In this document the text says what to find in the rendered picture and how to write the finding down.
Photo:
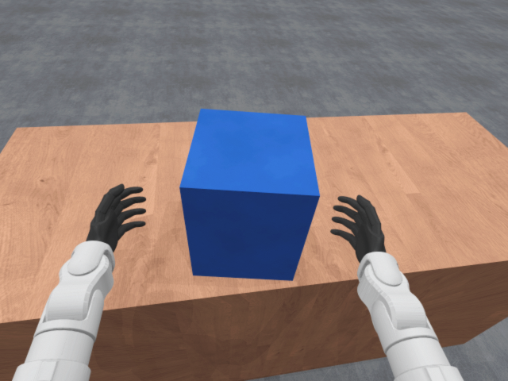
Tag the right robot hand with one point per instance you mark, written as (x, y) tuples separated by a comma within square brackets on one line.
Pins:
[(368, 236)]

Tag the robot right forearm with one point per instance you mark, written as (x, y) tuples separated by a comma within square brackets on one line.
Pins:
[(409, 341)]

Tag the robot left forearm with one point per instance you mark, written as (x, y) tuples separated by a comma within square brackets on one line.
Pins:
[(68, 327)]

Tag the pedestal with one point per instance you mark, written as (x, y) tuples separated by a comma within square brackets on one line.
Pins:
[(439, 185)]

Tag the left robot hand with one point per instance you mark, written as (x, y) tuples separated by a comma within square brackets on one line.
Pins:
[(106, 225)]

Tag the carton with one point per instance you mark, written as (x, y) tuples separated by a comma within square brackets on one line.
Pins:
[(249, 193)]

